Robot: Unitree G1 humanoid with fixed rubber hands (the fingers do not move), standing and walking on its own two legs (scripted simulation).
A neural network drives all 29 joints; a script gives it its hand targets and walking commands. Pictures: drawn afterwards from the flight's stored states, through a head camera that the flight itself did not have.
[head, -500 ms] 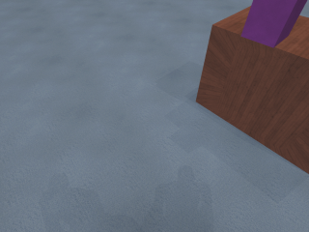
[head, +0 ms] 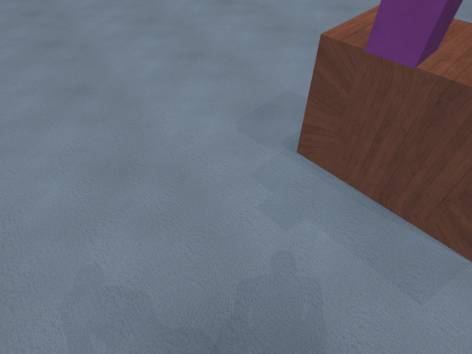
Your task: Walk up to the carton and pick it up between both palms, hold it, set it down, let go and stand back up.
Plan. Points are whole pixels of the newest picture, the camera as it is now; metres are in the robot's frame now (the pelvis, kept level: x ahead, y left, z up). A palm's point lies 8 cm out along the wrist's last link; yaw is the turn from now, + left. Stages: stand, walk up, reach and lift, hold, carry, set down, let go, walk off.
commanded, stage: walk up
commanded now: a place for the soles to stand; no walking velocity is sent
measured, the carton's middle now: (415, 16) +1.19 -0.65 +0.07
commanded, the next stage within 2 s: none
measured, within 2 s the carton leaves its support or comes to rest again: neither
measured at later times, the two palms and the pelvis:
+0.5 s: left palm out of the picture +0.16 +0.17 -0.14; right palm out of the picture +0.13 -0.33 -0.14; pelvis +0.11 -0.07 -0.01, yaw -17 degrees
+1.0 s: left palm (204, 215) +0.46 +0.10 -0.12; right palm out of the picture +0.13 -0.29 -0.12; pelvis +0.30 -0.11 +0.00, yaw -32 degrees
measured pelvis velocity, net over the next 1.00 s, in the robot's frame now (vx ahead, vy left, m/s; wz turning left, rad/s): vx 0.30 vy -0.11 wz -0.56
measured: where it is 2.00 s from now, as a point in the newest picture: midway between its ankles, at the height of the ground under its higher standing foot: (319, 258)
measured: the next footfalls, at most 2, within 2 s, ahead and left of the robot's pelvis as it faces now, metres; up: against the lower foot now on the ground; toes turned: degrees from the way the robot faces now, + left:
right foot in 0.22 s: +0.10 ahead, -0.17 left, +0.00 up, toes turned -17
left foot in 0.66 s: +0.40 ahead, -0.02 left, +0.00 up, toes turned -15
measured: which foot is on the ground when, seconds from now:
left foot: down 0.00-0.24, up 0.26-0.64, down 0.66-1.00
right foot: down 0.00-0.06, up 0.08-0.20, down 0.22-0.66, up 0.68-1.00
